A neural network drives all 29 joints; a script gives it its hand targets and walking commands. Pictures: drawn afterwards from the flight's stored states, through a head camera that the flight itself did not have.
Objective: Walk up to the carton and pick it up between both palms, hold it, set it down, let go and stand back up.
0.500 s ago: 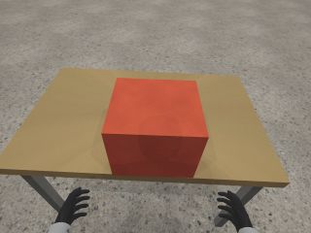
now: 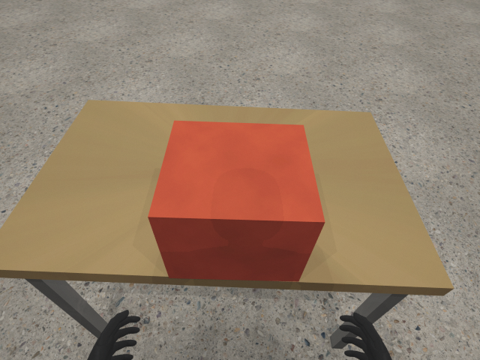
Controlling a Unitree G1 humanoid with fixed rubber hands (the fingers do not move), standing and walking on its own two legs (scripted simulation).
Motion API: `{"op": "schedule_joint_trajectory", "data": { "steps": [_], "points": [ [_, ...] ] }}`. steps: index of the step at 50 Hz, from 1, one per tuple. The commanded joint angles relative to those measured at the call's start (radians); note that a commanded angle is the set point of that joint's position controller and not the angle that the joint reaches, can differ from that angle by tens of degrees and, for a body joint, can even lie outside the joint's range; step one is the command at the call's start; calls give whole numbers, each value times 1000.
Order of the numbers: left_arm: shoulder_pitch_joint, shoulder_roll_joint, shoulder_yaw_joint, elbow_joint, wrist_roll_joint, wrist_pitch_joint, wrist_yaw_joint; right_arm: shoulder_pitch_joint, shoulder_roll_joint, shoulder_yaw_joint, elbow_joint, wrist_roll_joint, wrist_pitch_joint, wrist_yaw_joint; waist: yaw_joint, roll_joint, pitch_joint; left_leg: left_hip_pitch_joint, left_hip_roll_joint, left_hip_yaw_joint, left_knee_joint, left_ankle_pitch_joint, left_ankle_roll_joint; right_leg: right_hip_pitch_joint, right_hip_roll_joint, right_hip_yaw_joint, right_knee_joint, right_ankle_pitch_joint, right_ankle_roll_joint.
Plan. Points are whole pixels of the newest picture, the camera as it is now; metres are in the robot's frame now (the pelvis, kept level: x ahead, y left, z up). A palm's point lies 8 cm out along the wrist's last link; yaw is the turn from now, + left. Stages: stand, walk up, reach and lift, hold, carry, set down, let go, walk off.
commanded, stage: let go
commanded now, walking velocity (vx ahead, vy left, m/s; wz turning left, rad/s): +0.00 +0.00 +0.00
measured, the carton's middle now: (236, 201) +0.42 +0.02 +0.00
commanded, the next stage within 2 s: stand in 0.32 s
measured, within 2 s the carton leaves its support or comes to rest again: neither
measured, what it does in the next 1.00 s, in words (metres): stands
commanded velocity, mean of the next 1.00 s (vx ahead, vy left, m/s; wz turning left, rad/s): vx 0.00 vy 0.00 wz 0.00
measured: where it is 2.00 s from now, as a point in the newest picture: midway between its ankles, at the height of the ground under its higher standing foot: outside the picture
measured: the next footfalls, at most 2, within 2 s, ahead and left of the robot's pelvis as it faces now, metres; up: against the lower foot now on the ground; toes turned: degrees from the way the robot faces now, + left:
none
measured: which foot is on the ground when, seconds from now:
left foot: down 0.00-1.00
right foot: down 0.00-1.00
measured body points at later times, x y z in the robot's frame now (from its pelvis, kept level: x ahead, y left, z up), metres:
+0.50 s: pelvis -0.02 +0.00 -0.01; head -0.01 +0.01 +0.44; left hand +0.12 +0.24 -0.11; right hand +0.13 -0.26 -0.10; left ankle -0.04 +0.12 -0.74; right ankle -0.01 -0.12 -0.74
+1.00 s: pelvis -0.04 +0.01 -0.01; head -0.04 +0.01 +0.44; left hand +0.11 +0.23 -0.12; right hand -0.02 -0.26 -0.15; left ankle -0.04 +0.12 -0.74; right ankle -0.01 -0.12 -0.74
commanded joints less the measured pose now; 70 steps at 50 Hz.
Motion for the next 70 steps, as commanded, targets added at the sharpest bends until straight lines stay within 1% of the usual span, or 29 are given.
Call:
{"op": "schedule_joint_trajectory", "data": {
  "steps": [1,4,7,13,14,15,16,17,18,19,20,21,23,25,27,30,32,37,40,47,49,51,54,62,63,65,67,68,70],
  "points": [
    [-85,101,40,-97,7,-32,0,-57,-99,-19,-75,8,-49,-5,-11,-13,-119,4,-37,42,-6,377,-30,42,6,-15,-25,327,-5],
    [-47,84,49,-63,25,-19,-17,-43,-116,0,-50,26,-51,-10,-6,2,-131,42,-49,35,1,434,-37,63,10,-17,-28,380,-4],
    [-47,74,55,-57,31,-11,-24,-48,-127,9,-50,32,-55,-11,0,0,-121,53,-47,34,-6,450,-37,58,16,-25,-36,371,-6],
    [-116,87,56,-83,24,-13,-14,-78,-110,-2,-88,15,-46,-6,1,-17,-71,15,-35,47,-32,355,-27,19,15,-27,-52,257,-10],
    [-101,50,33,-137,-10,-16,-16,-55,-157,-45,-150,15,-62,-8,36,-46,-84,-67,-58,56,-1,358,-40,48,16,-15,-14,272,0],
    [-114,61,35,-135,-6,-14,-16,-48,-152,-34,-140,17,-68,-11,18,-28,-90,-66,-55,58,-8,328,-38,50,12,-11,-8,276,-3],
    [-119,59,34,-144,-6,-15,-14,-51,-149,-36,-136,17,-68,-11,23,-21,-89,-75,-54,57,-9,318,-39,51,11,-13,-7,261,-4],
    [51,186,94,32,44,-92,-12,-9,-218,-53,-37,-29,129,-17,12,81,-19,-52,76,-3,48,318,-4,-191,-91,77,63,330,14],
    [98,196,98,46,32,-112,-11,11,-190,-54,-96,-60,202,-16,-7,52,-18,-42,96,-13,48,146,12,-259,-77,75,43,163,23],
    [74,166,87,44,37,-119,-11,-3,-175,-47,-122,-63,226,-11,-15,38,28,-94,96,-16,21,-19,15,-304,-56,77,23,71,28],
    [31,142,79,25,50,-131,-9,20,-181,-52,-127,-45,240,-11,-34,28,8,-114,88,-22,21,4,16,-257,-57,82,41,150,27],
    [-9,123,73,8,54,-143,-12,73,-189,-53,-103,-23,248,-8,-53,23,-68,-127,75,-8,43,69,16,-193,-61,93,82,253,23],
    [-27,104,70,4,43,-151,-19,104,-192,-54,-70,-3,255,-1,-55,3,-141,-113,54,17,73,73,17,-194,-58,101,120,302,12],
    [23,104,67,27,33,-153,-21,53,-194,-58,-92,-12,255,2,-34,-9,-191,-55,70,8,91,69,35,-237,-52,101,125,311,14],
    [35,121,70,42,32,-153,-21,34,-175,-54,-103,-21,258,6,-36,-25,-206,-80,71,8,97,50,45,-231,-55,111,129,304,10],
    [22,135,74,37,39,-149,-22,56,-182,-52,-86,-27,261,5,-34,-39,-161,-159,73,-4,62,-41,51,-235,-56,135,135,245,0],
    [50,128,70,45,41,-148,-21,63,-203,-57,-76,-28,264,2,-25,-32,-133,-177,86,-16,43,-63,60,-259,-51,143,137,222,-1],
    [85,123,63,62,39,-144,-13,117,-197,-51,-43,-26,260,-4,-22,-9,-81,-243,95,-27,-4,-138,71,-269,-45,166,132,121,-4],
    [95,117,58,67,39,-143,-11,130,-194,-48,-30,-26,258,-7,-21,-9,-62,-251,100,-26,-16,-156,75,-292,-39,175,120,66,-3],
    [82,117,55,69,36,-148,-6,163,-188,-44,-9,-21,245,-6,-38,-56,-81,-206,87,-3,8,-131,69,-336,-45,216,73,5,-5],
    [80,114,54,72,35,-150,-5,169,-186,-43,-3,-20,242,-6,-43,-58,-94,-192,87,-1,13,-120,68,-338,-44,220,69,2,-5],
    [72,108,49,81,36,-155,-1,174,-179,-39,6,-21,238,-11,-40,-56,-134,-161,79,10,40,-72,62,-324,-51,230,92,65,-21],
    [79,106,49,92,34,-155,1,169,-179,-36,13,-17,237,-14,-36,-30,-137,-165,88,5,32,-56,66,-315,-44,219,117,113,-23],
    [101,103,42,131,31,-142,8,172,-175,-31,33,-16,248,-20,-36,-16,-82,-177,99,8,10,-67,76,-350,-25,213,134,109,-19],
    [97,101,42,134,31,-141,8,170,-179,-33,35,-17,249,-21,-38,2,-71,-182,103,7,3,-67,77,-346,-24,207,137,115,-18],
    [107,100,41,146,29,-141,10,167,-169,-31,42,-14,249,-24,-33,-23,-60,-190,105,9,2,-71,80,-337,-27,209,135,126,-18],
    [102,98,40,153,30,-142,11,177,-167,-32,50,-14,249,-26,-37,-14,-55,-185,98,18,8,-65,78,-337,-31,218,133,132,-20],
    [108,90,39,157,29,-141,11,178,-174,-33,56,-12,252,-25,-34,-35,-63,-168,95,20,15,-57,77,-343,-30,226,128,134,-21],
    [109,99,41,165,28,-139,14,184,-171,-34,59,-13,254,-25,-40,-33,-52,-173,90,28,19,-75,76,-346,-34,238,116,111,-24]
  ]
}}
